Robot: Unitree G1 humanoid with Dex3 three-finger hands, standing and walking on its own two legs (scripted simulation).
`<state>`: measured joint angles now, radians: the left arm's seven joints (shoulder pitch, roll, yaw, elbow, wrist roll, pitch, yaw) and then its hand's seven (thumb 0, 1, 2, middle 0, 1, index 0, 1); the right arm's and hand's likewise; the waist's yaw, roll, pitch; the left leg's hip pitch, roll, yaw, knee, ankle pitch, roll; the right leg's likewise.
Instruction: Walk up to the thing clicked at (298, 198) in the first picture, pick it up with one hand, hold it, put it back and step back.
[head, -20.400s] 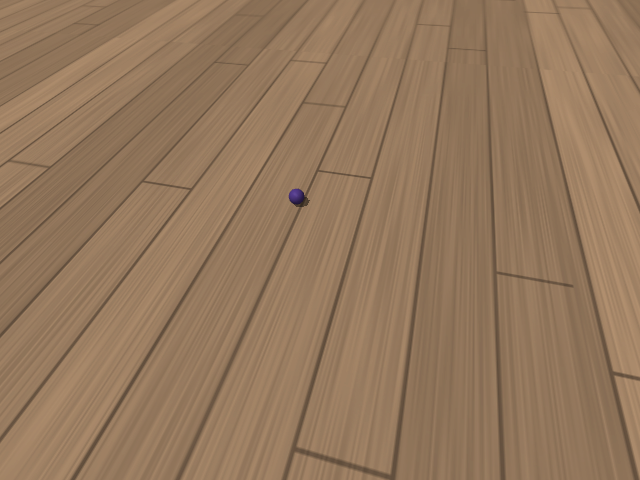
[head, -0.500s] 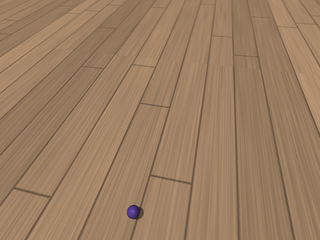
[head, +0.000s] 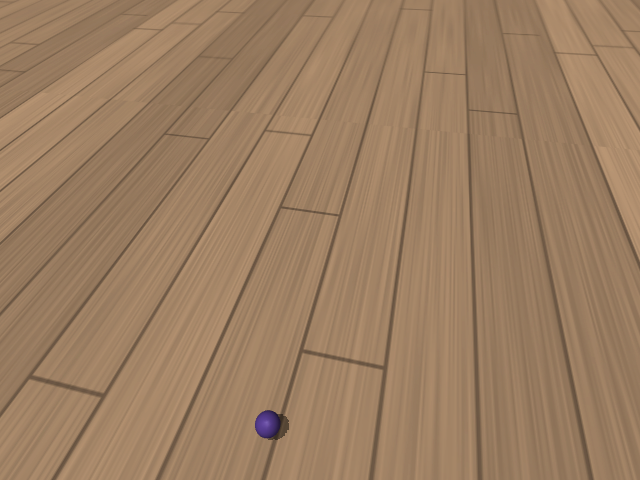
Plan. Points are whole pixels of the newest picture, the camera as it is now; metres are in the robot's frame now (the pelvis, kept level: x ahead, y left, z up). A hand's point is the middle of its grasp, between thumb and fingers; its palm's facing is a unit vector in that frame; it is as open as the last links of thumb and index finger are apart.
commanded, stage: rise first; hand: left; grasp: from above
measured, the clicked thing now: (267, 424) +0.45 +0.20 -0.74
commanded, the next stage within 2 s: none
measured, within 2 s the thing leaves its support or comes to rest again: neither
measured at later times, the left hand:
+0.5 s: hand out of the picture +0.14 +0.26 -0.20, palm faces -0.10 -0.90 -0.42, open 13.2 cm
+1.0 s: hand out of the picture +0.13 +0.26 -0.25, palm faces -0.22 -0.84 -0.49, open 14.1 cm
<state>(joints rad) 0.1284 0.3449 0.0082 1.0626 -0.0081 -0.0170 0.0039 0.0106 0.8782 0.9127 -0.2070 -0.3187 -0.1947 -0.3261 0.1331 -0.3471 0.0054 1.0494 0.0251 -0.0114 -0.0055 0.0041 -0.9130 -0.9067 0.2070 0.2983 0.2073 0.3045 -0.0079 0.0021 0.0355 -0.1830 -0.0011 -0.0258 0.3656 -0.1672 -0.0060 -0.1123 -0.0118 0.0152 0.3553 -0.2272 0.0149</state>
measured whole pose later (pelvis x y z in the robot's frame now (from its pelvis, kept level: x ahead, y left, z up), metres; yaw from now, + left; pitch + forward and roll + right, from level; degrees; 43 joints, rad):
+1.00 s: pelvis +0.00 +0.01 -0.12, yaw -1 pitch +21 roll -3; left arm 0.33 0.32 0.09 0.31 0.28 0.24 0.02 0.00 -0.50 0.96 -0.07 -1.05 -0.07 -1.05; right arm 0.19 -0.23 -0.02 0.51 0.01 -0.13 0.00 0.01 -0.89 -0.90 0.21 0.30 0.21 0.30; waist -0.03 0.02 -0.16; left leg -1.08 0.01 -0.06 1.27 -0.56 0.00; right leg -0.98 0.02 -0.01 1.23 -0.62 0.02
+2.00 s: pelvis -0.10 +0.00 -0.39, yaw -7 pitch +33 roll -6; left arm -0.68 0.62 0.07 1.15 1.11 -0.20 0.29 0.00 -0.54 1.04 -0.08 -1.01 -0.07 -1.02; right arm 0.15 -0.25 -0.02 0.77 -0.07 -0.04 0.08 0.00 -0.89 -0.90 0.21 0.30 0.21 0.30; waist -0.10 0.00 -0.12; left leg -2.16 0.02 -0.13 2.20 -0.61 -0.02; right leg -2.05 0.08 -0.06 2.18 -0.71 0.03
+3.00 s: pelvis -0.09 +0.00 -0.45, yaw -11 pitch +33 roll -8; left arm -0.86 0.74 0.11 1.37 1.22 -0.22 0.40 0.00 -0.57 1.04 -0.09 -1.00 -0.07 -1.02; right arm 0.10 -0.25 0.06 0.77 -0.14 -0.03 0.12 0.00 -0.91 -0.90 0.21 0.30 0.21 0.30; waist -0.18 -0.04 -0.04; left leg -2.31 0.03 -0.18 2.39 -0.66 -0.04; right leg -2.20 0.10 -0.10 2.34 -0.74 0.04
